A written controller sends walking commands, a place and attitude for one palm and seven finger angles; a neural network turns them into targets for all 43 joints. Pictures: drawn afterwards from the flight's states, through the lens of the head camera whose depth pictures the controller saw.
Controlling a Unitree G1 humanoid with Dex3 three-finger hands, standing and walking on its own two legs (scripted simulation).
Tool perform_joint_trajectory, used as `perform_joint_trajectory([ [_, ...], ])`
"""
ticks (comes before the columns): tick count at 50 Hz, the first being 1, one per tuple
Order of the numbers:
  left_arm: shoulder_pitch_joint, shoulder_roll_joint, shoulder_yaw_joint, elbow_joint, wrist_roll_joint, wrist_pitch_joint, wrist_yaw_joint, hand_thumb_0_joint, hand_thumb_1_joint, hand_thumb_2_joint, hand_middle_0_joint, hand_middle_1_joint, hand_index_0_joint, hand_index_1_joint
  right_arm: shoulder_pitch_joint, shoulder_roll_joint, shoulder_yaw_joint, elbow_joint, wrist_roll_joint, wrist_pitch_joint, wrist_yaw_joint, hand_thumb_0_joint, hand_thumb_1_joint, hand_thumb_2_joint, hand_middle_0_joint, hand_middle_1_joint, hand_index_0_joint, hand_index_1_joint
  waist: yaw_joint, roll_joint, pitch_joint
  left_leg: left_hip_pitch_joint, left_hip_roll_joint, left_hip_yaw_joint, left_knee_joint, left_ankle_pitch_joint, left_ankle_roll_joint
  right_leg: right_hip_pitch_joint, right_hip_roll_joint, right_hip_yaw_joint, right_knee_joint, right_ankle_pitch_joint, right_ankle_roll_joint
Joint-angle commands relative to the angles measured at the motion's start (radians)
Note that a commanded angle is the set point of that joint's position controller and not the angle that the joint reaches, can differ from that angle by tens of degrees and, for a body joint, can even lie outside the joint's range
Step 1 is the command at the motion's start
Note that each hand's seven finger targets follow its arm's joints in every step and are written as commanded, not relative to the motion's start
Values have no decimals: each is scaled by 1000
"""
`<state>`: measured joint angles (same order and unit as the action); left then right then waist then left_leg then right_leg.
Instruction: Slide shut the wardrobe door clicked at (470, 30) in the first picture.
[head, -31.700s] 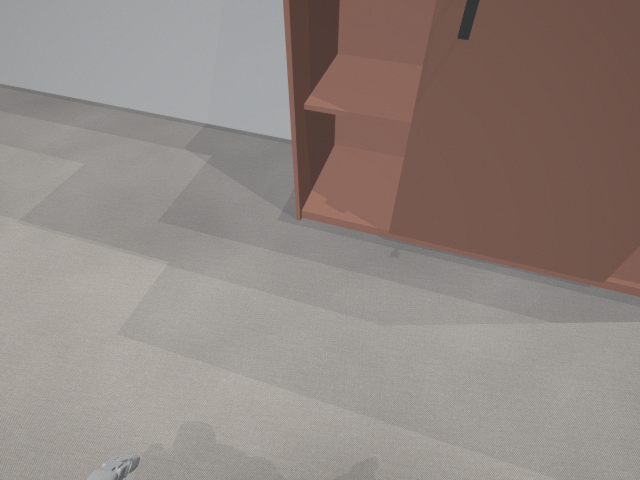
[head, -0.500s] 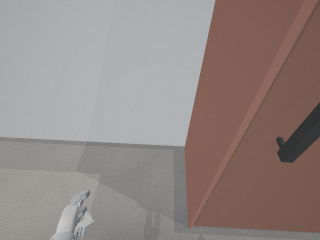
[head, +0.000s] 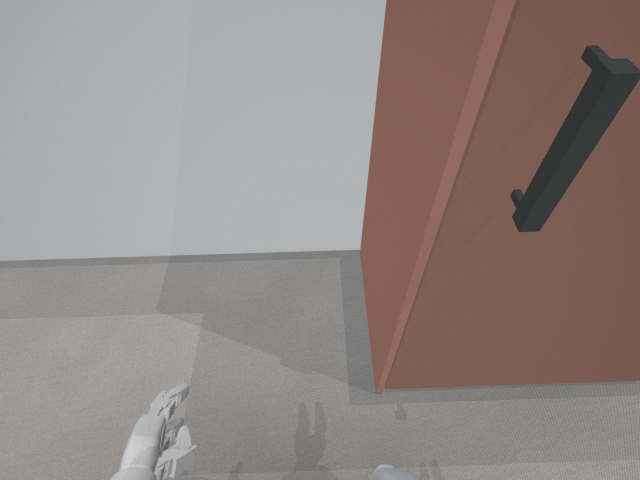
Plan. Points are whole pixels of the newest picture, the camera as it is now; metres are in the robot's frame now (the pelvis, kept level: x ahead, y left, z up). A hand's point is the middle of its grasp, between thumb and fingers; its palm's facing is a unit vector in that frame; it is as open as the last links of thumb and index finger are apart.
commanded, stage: step back with the hand held close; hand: right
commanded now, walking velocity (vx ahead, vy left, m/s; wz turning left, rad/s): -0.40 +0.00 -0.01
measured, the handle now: (555, 148) +0.43 -0.26 +0.20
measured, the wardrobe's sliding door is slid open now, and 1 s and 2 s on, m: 0.00 0.00 0.00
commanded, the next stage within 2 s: stop stepping back and stand still in 0.06 s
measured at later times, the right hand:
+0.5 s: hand out of the picture +0.04 -0.28 +0.18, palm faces +0.48 +0.80 -0.35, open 7.5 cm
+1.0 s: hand out of the picture -0.02 -0.27 +0.17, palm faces +0.47 +0.78 -0.42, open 7.4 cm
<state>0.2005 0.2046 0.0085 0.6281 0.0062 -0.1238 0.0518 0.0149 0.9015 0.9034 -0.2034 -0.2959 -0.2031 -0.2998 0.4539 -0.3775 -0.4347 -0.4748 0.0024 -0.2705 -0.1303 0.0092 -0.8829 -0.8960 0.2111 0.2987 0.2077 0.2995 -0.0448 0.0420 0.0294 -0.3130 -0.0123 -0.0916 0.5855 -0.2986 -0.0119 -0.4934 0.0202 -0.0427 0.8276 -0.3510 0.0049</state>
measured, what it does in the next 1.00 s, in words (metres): walks backwards: right foot, then left foot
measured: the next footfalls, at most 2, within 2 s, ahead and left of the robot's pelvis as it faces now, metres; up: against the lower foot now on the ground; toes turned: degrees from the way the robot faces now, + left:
right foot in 0.06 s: +0.05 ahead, -0.12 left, +0.00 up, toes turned -2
left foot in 0.34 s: -0.09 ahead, +0.10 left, +0.00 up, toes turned +6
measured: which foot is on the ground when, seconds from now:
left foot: down 0.00-0.08, up 0.10-0.32, down 0.34-0.60, up 0.62-0.84, down 0.86-1.00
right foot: up 0.00-0.04, down 0.06-0.34, up 0.36-0.58, down 0.60-0.84, up 0.86-1.00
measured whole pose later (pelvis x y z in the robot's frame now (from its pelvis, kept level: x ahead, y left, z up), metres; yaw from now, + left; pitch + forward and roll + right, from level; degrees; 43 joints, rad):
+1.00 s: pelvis -0.22 +0.00 +0.00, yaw +2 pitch -2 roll -2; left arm 0.27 0.22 0.01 0.71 0.02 -0.08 0.06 0.02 0.90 0.90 -0.20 -0.30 -0.20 -0.30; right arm 0.48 -0.34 -0.41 -0.37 0.01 -0.18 -0.13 0.01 -0.88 -0.90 0.21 0.30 0.21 0.30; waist -0.03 0.01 -0.03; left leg -0.32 0.04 0.09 0.57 -0.23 0.06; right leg -0.50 -0.05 -0.05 1.07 -0.35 -0.02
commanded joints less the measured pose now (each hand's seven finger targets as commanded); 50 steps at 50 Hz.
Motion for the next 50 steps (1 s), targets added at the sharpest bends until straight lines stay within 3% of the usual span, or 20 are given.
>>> perform_joint_trajectory([
  [1, -89, 99, 27, -182, -7, -46, 29, 0, 900, 900, -200, -300, -200, -300, -11, -227, -138, -248, 24, -42, -27, 0, -900, -900, 200, 300, 200, 300, 31, -60, -215, 121, 158, -58, 42, 831, 68, 261, -22, -10, -430, 332, 12],
  [3, -62, 131, 53, -204, -3, -55, 20, 0, 900, 900, -200, -300, -200, -300, -1, -253, -162, -346, 24, -60, -32, 0, -900, -900, 200, 300, 200, 300, 14, -303, -317, -39, 19, 16, 243, 123, 0, 466, -276, 193, -419, 1055, -78],
  [6, -47, 117, 59, -199, 12, -71, 0, 0, 900, 900, -200, -300, -200, -300, 128, -230, -184, -294, 52, -57, -26, 0, -900, -900, 200, 300, 200, 300, 19, -290, -299, -141, -12, 33, 433, -255, -4, 441, -376, 255, -423, 1059, -174],
  [10, -30, 131, 75, -193, -9, -75, -16, 0, 900, 900, -200, -300, -200, -300, 112, -199, -164, -351, 55, -23, -31, 0, -900, -900, 200, 300, 200, 300, 29, -233, -251, -56, -5, 97, 307, -152, -9, 354, -309, 142, -462, 629, -147],
  [14, -81, 131, 46, -218, -16, -41, 3, 0, 900, 900, -200, -300, -200, -300, 98, -182, -132, -237, 45, 50, -42, 0, -900, -900, 200, 300, 200, 300, 36, -275, -118, 269, -35, 224, 12, -160, 27, -45, -217, 109, -659, -383, -63],
  [16, -89, 118, 43, -214, -11, -13, 13, 0, 900, 900, -200, -300, -200, -300, 50, -194, -116, -169, 33, 75, -37, 0, -900, -900, 200, 300, 200, 300, 37, -95, -60, 206, 52, 96, -254, -271, 87, -62, -68, -16, -392, -329, -1],
  [17, -87, 117, 49, -197, -12, 1, 14, 0, 900, 900, -200, -300, -200, -300, 26, -233, -127, -155, 34, 77, -33, 0, -900, -900, 200, 300, 200, 300, 29, 161, -47, -76, 281, -261, -463, -488, 187, 41, 8, -21, 68, -163, 17],
  [18, -96, 136, 49, -182, -9, -1, 18, 0, 900, 900, -200, -300, -200, -300, -50, -246, -116, -182, 47, 77, -31, 0, -900, -900, 200, 300, 200, 300, 28, 234, 12, -208, 420, -386, -528, -470, 244, -7, -1, 72, 312, -76, 15],
  [22, -54, 124, 30, -136, 9, -12, 34, 0, 900, 900, -200, -300, -200, -300, -107, -178, -54, -97, 34, 76, -29, 0, -900, -900, 200, 300, 200, 300, 70, 116, -49, -232, 281, -93, -424, -433, 144, 88, -66, 36, 254, 20, 4],
  [27, -36, 123, 26, -122, 16, -51, 57, 0, 900, 900, -200, -300, -200, -300, -174, -185, -33, -183, 6, 57, -55, 0, -900, -900, 200, 300, 200, 300, 60, 12, -102, -97, 220, -4, -244, -395, 133, 295, -40, -62, -345, -74, -49],
  [28, -13, 133, 30, -130, 15, -62, 58, 0, 900, 900, -200, -300, -200, -300, -186, -195, -39, -224, 6, 46, -61, 0, -900, -900, 200, 300, 200, 300, 70, -105, -127, -51, 160, 41, -66, -317, 110, 335, -32, -40, -471, -74, -54],
  [30, -12, 150, 41, -163, 12, -77, 49, 0, 900, 900, -200, -300, -200, -300, -175, -221, -63, -294, -3, 18, -66, 0, -900, -900, 200, 300, 200, 300, 64, -506, -52, -345, -10, 185, 441, -270, 18, 412, -361, 486, -657, -173, -184],
  [31, -35, 140, 44, -157, 10, -83, 37, 0, 900, 900, -200, -300, -200, -300, -170, -252, -104, -315, -13, 6, -64, 0, -900, -900, 200, 300, 200, 300, 60, -392, -33, -378, 11, 109, 545, -216, 25, 360, -401, 520, -681, -100, -245],
  [34, -45, 127, 44, -143, 6, -66, 4, 0, 900, 900, -200, -300, -200, -300, -11, -229, -129, -248, -5, 11, -41, 0, -900, -900, 200, 300, 200, 300, 56, -281, 34, -276, 80, 98, 479, -86, 21, 162, -336, 375, -660, -193, -221],
  [40, -50, 135, 39, -162, 5, -16, 27, 0, 900, 900, -200, -300, -200, -300, 81, -172, -90, -49, 2, 42, -36, 0, -900, -900, 200, 300, 200, 300, 22, -229, -2, 333, -12, 253, 22, -151, 46, -212, -194, 82, -463, -405, -95],
  [41, -54, 132, 44, -158, 4, -6, 29, 0, 900, 900, -200, -300, -200, -300, 42, -183, -91, -44, -4, 49, -34, 0, -900, -900, 200, 300, 200, 300, 13, -76, 1, 335, 50, 136, -111, -235, 79, -244, -133, 25, -231, -352, -71],
  [42, -53, 117, 55, -161, -2, 3, 24, 0, 900, 900, -200, -300, -200, -300, 15, -220, -116, -32, -7, 56, -33, 0, -900, -900, 200, 300, 200, 300, 14, 224, 5, 243, 275, -289, -328, -465, 182, -288, -35, -44, 148, -250, -43],
  [43, -54, 147, 65, -163, -9, -11, 27, 0, 900, 900, -200, -300, -200, -300, -70, -235, -112, -63, 7, 46, -22, 0, -900, -900, 200, 300, 200, 300, 28, 280, 32, 93, 416, -526, -466, -431, 227, -266, -20, 44, 396, -175, -31],
  [46, -24, 112, 40, -104, 12, -28, 15, 0, 900, 900, -200, -300, -200, -300, -146, -236, -118, -83, 9, 16, -15, 0, -900, -900, 200, 300, 200, 300, 67, 116, -73, -38, 349, -297, -437, -498, 198, -79, -90, 68, 388, -7, -7],
  [50, -61, 113, 33, -109, 12, -34, 43, 0, 900, 900, -200, -300, -200, -300, -134, -206, -66, -173, 12, 21, -20, 0, -900, -900, 200, 300, 200, 300, 57, 114, -62, -200, 279, -50, -416, -447, 135, 196, -76, -40, 32, 11, -31],
])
